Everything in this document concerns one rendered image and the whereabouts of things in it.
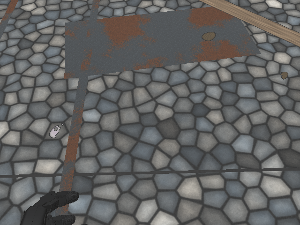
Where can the robot left hand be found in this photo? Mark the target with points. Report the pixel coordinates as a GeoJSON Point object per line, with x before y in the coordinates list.
{"type": "Point", "coordinates": [37, 214]}

